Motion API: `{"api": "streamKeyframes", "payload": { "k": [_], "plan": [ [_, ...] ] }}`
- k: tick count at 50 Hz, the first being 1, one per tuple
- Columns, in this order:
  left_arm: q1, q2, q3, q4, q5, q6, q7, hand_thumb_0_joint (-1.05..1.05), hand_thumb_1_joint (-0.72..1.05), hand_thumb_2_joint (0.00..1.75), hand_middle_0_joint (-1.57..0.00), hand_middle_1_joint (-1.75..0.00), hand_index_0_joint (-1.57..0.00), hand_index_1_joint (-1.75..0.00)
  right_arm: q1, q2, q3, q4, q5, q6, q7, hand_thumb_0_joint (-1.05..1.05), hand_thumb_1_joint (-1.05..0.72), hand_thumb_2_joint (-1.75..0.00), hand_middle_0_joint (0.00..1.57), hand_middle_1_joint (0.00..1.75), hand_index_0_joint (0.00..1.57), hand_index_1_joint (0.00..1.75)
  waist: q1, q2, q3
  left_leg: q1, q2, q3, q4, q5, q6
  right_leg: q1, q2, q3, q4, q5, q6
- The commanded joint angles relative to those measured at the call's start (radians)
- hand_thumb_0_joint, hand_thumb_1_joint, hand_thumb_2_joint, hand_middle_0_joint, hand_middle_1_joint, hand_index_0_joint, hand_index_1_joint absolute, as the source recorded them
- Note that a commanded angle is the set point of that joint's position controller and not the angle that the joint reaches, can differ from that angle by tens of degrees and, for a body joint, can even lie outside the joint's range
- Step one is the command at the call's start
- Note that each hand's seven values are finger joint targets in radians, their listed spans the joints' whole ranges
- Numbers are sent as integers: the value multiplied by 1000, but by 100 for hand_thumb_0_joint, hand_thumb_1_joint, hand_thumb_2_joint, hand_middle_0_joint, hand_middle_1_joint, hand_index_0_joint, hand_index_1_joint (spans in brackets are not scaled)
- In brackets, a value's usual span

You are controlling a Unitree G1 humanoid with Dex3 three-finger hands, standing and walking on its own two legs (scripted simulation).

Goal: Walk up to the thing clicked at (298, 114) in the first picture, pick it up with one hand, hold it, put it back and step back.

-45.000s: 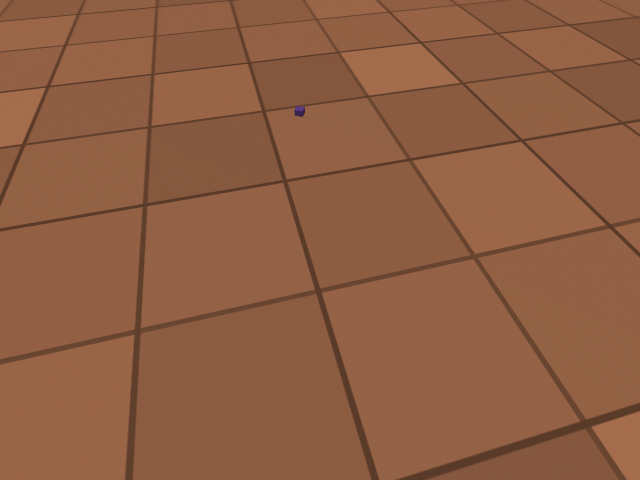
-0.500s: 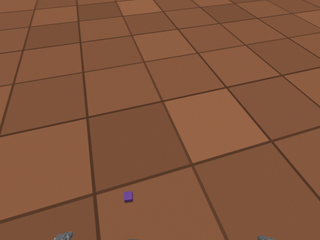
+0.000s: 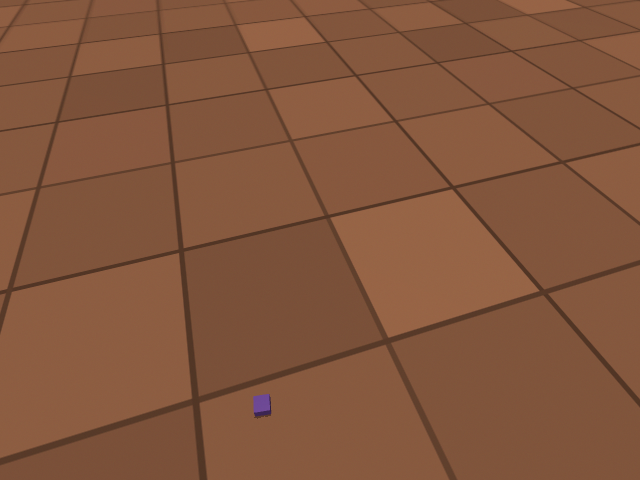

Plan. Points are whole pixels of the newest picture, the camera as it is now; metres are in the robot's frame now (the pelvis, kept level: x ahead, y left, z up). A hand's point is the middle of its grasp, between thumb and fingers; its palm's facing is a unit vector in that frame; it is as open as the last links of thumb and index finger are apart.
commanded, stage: stand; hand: left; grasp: from above
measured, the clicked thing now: (262, 405) +0.46 +0.22 -0.76
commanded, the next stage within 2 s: step back in 1.66 s
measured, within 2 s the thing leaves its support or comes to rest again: neither
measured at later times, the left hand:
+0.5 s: hand out of the picture +0.05 +0.23 -0.16, palm faces +0.01 -0.94 -0.33, open 7.4 cm
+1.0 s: hand out of the picture +0.08 +0.22 -0.16, palm faces +0.00 -0.95 -0.33, open 7.4 cm
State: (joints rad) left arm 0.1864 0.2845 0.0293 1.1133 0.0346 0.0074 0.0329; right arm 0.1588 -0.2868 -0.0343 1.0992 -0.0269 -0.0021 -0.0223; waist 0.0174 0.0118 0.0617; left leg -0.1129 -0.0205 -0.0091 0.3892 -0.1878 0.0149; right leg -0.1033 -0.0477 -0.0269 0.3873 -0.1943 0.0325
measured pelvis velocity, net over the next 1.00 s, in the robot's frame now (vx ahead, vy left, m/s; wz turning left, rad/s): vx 0.01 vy -0.02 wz -0.01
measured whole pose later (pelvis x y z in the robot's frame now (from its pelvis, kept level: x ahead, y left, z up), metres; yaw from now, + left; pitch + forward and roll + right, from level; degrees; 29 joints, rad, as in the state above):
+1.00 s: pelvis +0.01 -0.02 +0.00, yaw -1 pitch -3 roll +0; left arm 0.12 0.30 0.02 1.15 0.02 0.00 0.01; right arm 0.13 -0.31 -0.01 1.15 -0.02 -0.01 -0.01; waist 0.00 0.01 0.06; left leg -0.09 0.00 -0.01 0.32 -0.17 -0.01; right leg -0.09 -0.02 -0.03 0.33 -0.18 0.01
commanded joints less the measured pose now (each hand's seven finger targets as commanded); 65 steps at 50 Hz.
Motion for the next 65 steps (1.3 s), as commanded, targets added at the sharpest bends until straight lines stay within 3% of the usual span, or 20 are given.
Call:
{"api": "streamKeyframes", "payload": {
  "k": [1,7,9,18,22,26,28,34,38,40,42,49,52,55,58,65],
  "plan": [
    [-38,188,34,-43,-6,-23,9,0,90,90,-20,-30,-20,-30,-48,-187,-32,-49,0,-17,-6,0,-90,-90,20,30,20,30,-5,-8,8,-27,106,-110,-110,-7,9,-37,-64,77,-100,-2,-31],
    [-45,196,32,-32,-7,-25,5,0,90,90,-20,-30,-20,-30,-58,-189,-29,-38,1,-15,-3,0,-90,-90,20,30,20,30,-2,-2,-13,-23,112,-104,-116,-2,9,-21,-73,88,-112,-18,-37],
    [-47,205,34,-28,-9,-23,2,0,90,90,-20,-30,-20,-30,-54,-198,-27,-31,1,-17,-3,0,-90,-90,20,30,20,30,-2,14,17,-54,112,-110,-135,-65,6,-28,-65,85,-111,-33,-35],
    [-69,206,31,-18,-13,-30,-2,0,90,90,-20,-30,-20,-30,-52,-203,-19,-20,6,-22,-1,0,-90,-90,20,30,20,30,-8,-18,-25,-12,120,-103,-119,47,10,-10,-78,93,-116,25,-38],
    [-72,207,28,-16,-12,-27,-3,0,90,90,-20,-30,-20,-30,-58,-209,-19,-14,6,-17,-1,0,-90,-90,20,30,20,30,-9,-24,0,-19,117,-100,-121,0,8,-41,-71,93,-133,-29,-37],
    [-64,185,21,-7,-15,-26,-4,0,90,90,-20,-30,-20,-30,-43,-182,-9,-3,9,-15,2,0,-90,-90,20,30,20,30,-14,-15,-33,-4,119,-93,-118,37,9,-13,-74,93,-127,20,-41],
    [-76,211,28,-15,-16,-31,-4,0,90,90,-20,-30,-20,-30,-50,-198,-11,-7,7,-18,2,0,-90,-90,20,30,20,30,-12,-25,-33,1,125,-94,-118,72,9,-8,-79,96,-125,49,-41],
    [-83,206,28,-16,-19,-32,-4,0,90,90,-20,-30,-20,-30,-48,-203,-8,-1,7,-22,-2,0,-90,-90,20,30,20,30,-13,-4,-68,17,132,-84,-106,154,9,27,-82,91,-107,148,-39],
    [-79,204,28,-12,-21,-30,-6,0,90,90,-20,-30,-20,-30,-51,-208,-6,3,8,-25,-3,0,-90,-90,20,30,20,30,-8,-4,-47,12,133,-86,-116,157,5,18,-78,89,-111,143,-38],
    [-83,192,24,-7,-19,-27,-6,0,90,90,-20,-30,-20,-30,-52,-190,-4,5,9,-21,-2,0,-90,-90,20,30,20,30,-15,-18,-36,9,129,-84,-126,115,3,2,-74,89,-117,99,-39],
    [-88,212,29,-12,-17,-27,-6,0,90,90,-20,-30,-20,-30,-61,-212,-9,-2,7,-19,0,0,-90,-90,20,30,20,30,-12,-19,-15,-14,128,-89,-134,62,4,-10,-74,89,-130,50,-38],
    [-100,223,31,-21,-19,-34,-10,0,90,90,-20,-30,-20,-30,-67,-223,-13,-6,9,-26,1,0,-90,-90,20,30,20,30,-16,-6,-37,-4,135,-91,-133,80,3,0,-80,96,-125,64,-43],
    [-101,225,29,-28,-18,-37,-11,0,90,90,-20,-30,-20,-30,-78,-223,-14,-11,9,-28,3,0,-90,-90,20,30,20,30,-13,-17,-75,35,142,-86,-115,147,4,11,-83,91,-116,118,-45],
    [-110,227,27,-25,-20,-37,-12,0,90,90,-20,-30,-20,-30,-75,-220,-11,-7,9,-24,4,0,-90,-90,20,30,20,30,-18,-21,-48,6,137,-87,-125,108,1,4,-79,91,-126,82,-42],
    [-111,236,29,-34,-21,-40,-11,0,90,90,-20,-30,-20,-30,-81,-234,-14,-12,9,-26,4,0,-90,-90,20,30,20,30,-17,-14,-93,44,143,-79,-104,169,4,22,-89,97,-114,171,-46],
    [-109,239,25,-29,-21,-35,-13,0,90,90,-20,-30,-20,-30,-89,-234,-9,-9,10,-25,5,0,-90,-90,20,30,20,30,-14,-11,-51,18,143,-86,-127,119,-1,-2,-81,92,-123,100,-44]
  ]
}}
